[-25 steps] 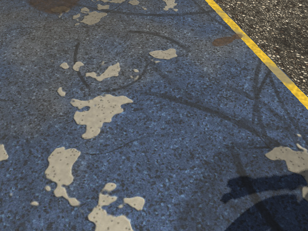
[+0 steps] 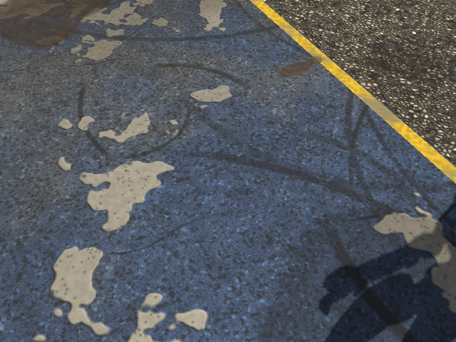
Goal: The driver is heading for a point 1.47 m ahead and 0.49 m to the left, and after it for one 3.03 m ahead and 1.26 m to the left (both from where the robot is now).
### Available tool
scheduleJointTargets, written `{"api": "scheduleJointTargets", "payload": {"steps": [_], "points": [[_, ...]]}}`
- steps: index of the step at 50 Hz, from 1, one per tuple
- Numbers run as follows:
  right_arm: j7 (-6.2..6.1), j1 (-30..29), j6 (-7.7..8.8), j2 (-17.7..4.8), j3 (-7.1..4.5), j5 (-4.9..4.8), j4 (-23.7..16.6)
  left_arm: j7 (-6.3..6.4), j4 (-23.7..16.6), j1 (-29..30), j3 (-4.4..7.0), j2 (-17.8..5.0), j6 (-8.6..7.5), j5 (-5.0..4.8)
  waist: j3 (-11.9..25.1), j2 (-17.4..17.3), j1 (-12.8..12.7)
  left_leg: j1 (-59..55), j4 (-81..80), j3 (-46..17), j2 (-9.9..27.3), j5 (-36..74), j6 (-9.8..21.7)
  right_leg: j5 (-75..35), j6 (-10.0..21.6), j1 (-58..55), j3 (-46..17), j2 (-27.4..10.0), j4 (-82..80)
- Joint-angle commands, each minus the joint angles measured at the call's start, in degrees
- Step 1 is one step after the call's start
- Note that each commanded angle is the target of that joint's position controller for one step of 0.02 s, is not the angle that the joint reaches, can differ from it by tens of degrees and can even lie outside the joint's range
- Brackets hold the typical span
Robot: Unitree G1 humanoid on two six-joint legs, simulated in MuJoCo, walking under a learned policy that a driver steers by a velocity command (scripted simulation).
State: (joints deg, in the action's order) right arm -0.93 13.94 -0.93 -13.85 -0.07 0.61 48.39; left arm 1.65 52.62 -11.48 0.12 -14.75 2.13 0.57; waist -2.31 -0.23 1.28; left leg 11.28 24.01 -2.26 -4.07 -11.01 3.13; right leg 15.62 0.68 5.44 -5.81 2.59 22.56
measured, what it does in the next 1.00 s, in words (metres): walks ahead, turning left: left foot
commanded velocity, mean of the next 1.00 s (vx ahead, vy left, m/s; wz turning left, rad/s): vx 0.29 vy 0.00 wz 0.28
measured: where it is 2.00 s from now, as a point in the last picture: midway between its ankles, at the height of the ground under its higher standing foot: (71, 220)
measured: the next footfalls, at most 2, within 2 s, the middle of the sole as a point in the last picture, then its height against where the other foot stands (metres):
left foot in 0.88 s outside the picture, level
right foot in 1.32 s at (146, 292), level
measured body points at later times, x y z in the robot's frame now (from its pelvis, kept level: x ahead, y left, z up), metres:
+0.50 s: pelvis +0.00 -0.01 +0.00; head +0.00 -0.02 +0.45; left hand +0.02 +0.23 -0.15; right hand +0.03 -0.27 -0.15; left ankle +0.02 +0.08 -0.74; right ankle -0.04 -0.12 -0.74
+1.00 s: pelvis +0.16 +0.11 -0.02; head +0.17 +0.14 +0.43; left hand +0.20 +0.39 -0.15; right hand +0.30 -0.15 -0.13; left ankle +0.13 +0.17 -0.74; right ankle +0.10 -0.08 -0.64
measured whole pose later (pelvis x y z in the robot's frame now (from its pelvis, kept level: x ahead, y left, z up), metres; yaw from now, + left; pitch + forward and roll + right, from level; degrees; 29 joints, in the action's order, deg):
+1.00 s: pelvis +0.16 +0.11 -0.02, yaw +20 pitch +2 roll -1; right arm 2.0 17.6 1.4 -16.5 -4.6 1.3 51.1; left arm -1.8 51.9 -9.2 2.3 -15.5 -5.6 3.6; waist 0.2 2.5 2.8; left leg 18.7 37.4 3.2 -3.6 -20.3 6.1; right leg 19.1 1.0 22.1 -0.3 -4.7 70.9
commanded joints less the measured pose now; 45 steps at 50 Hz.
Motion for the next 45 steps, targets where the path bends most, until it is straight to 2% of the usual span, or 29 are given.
{"api": "scheduleJointTargets", "payload": {"steps": [1,5,11,25,26,27,28,29,30,31,32,34,36,39,41,42,43,44,45], "points": [[-0.06,-0.73,0.46,-8.11,-2.16,0.11,-1.08,0.46,0.00,-0.33,0.87,-6.52,-1.32,0.09,0.99,3.94,-0.68,-2.40,-3.99,-7.03,6.96,7.62,0.65,-11.17,2.20,2.35,-4.86,-5.87,-3.49],[-0.13,0.15,0.39,-6.83,-1.78,0.00,2.14,0.67,2.77,-0.74,0.59,-6.01,-1.39,-0.06,0.33,1.98,-0.40,-2.24,-4.85,-6.99,7.00,6.13,0.22,-9.93,2.42,2.69,-4.95,-6.01,-3.96],[-0.30,-0.38,0.15,-6.27,-1.53,0.01,6.00,0.80,5.96,-0.89,0.23,-5.66,-1.71,-0.04,-0.43,0.60,-0.35,-2.85,-5.54,-7.00,7.03,4.12,-0.06,-7.70,2.73,4.28,-5.13,-5.97,-4.96],[-0.83,0.41,0.20,-4.66,-0.72,-0.07,12.23,1.05,10.91,-3.85,-0.57,-3.17,-2.07,-0.01,-0.31,0.44,-0.44,-3.17,-4.99,-6.59,7.39,4.71,-0.01,-8.14,2.85,4.80,-4.55,-5.65,-5.17],[-0.65,1.22,0.05,-4.68,-0.80,-0.03,12.57,1.09,11.05,-5.26,-0.14,-4.07,-1.96,0.28,1.85,0.83,-0.79,-1.92,-3.96,-6.44,5.70,-6.03,0.55,3.80,3.49,3.26,-3.57,-4.65,-5.54],[-0.28,0.31,-0.33,-6.02,-1.42,0.09,11.88,1.05,10.53,-6.29,0.81,-6.36,-1.64,0.56,0.89,2.37,-1.90,3.09,-0.37,-5.92,3.17,-21.19,1.82,20.20,5.22,3.26,-4.74,-4.51,-5.61],[0.43,-3.41,-0.56,-6.72,-1.80,0.43,9.85,0.94,10.35,-8.94,1.66,-8.29,-1.43,0.99,-2.85,4.69,-4.14,13.43,3.98,-6.61,1.89,-29.10,2.54,32.92,7.63,1.81,-9.73,-7.47,-9.08],[1.20,-8.91,-0.32,-4.54,-1.49,0.42,6.55,1.12,10.63,-11.67,2.71,-10.27,-1.67,0.93,-6.32,10.54,-6.41,22.70,12.92,-1.69,0.17,-23.06,1.60,38.97,10.84,-2.30,-17.76,-14.18,-15.42],[1.54,-12.04,0.08,-4.04,-1.51,0.62,4.21,1.40,10.49,-10.63,3.54,-10.34,-2.30,1.05,-9.60,13.12,-6.45,29.17,24.51,1.22,3.10,-13.92,0.91,34.97,13.55,-2.97,-23.11,-21.87,-19.30],[1.75,-11.12,0.54,-5.74,-2.31,0.96,4.19,1.36,9.39,-9.14,3.57,-8.41,-3.20,1.03,-8.59,7.20,-4.75,32.67,30.47,-0.17,5.64,-11.44,0.23,29.49,13.43,-4.36,-21.56,-22.59,-19.77],[2.25,-8.16,1.12,-5.62,-2.67,1.09,4.58,1.34,8.16,-6.78,3.79,-8.15,-4.30,0.88,-6.09,4.95,-2.53,33.33,33.23,-1.15,7.08,-9.14,-0.32,24.33,12.28,-6.48,-18.01,-21.83,-18.95],[3.47,-5.15,1.71,-6.16,-3.40,0.90,4.38,1.25,6.27,-3.12,4.08,-8.09,-6.40,0.45,-2.62,4.81,0.40,30.86,34.19,-0.41,8.69,-5.93,-0.63,17.51,9.25,-6.92,-9.11,-19.55,-18.86],[4.30,-5.70,1.21,-5.52,-3.59,0.62,2.68,1.05,5.03,-1.42,4.55,-9.11,-7.44,0.52,-2.63,6.86,1.21,26.11,30.63,1.99,9.61,-5.16,-0.68,16.48,6.93,-2.74,-2.03,-18.11,-19.50],[5.19,-9.98,0.20,-5.08,-3.76,0.78,-1.13,0.51,4.86,-3.70,5.17,-10.33,-7.85,1.52,-5.71,7.18,-0.44,20.82,22.87,6.46,10.36,-8.63,0.98,16.86,6.54,0.64,4.31,-18.83,-20.00],[5.51,-10.02,-0.09,-5.36,-4.04,0.68,-2.68,-0.16,4.05,-4.45,5.58,-11.15,-7.56,2.09,-6.85,6.20,-1.03,18.54,20.21,10.17,9.40,-9.95,3.32,14.74,7.01,0.19,7.85,-19.87,-17.73],[5.46,-7.26,0.02,-5.54,-4.30,0.49,-2.43,-0.57,3.41,-3.85,5.73,-11.54,-7.46,2.24,-6.24,5.78,0.00,14.27,19.12,12.39,7.44,-10.22,4.54,7.41,6.87,1.17,10.54,-19.62,-13.55],[5.21,-1.16,0.31,-6.12,-4.83,0.45,-1.16,-0.89,2.66,-2.61,5.94,-12.43,-7.30,2.22,-3.68,5.13,2.91,6.93,17.61,15.27,3.96,-11.07,5.51,-8.22,6.51,2.82,14.05,-18.85,-4.23],[4.77,9.61,1.00,-7.84,-6.09,0.69,2.22,-1.22,1.80,-1.74,5.85,-12.24,-6.77,2.32,2.17,-0.31,7.96,-5.56,14.09,16.06,-0.50,-12.32,6.60,-26.72,5.60,6.07,19.02,-15.74,15.10],[3.67,22.27,1.76,-13.92,-8.19,0.78,5.38,-1.64,-1.44,1.85,4.81,-9.89,-6.67,2.54,7.07,-13.70,13.67,-18.85,3.83,-2.49,5.14,-27.98,10.92,-26.62,2.28,20.82,21.03,-10.73,41.68]]}}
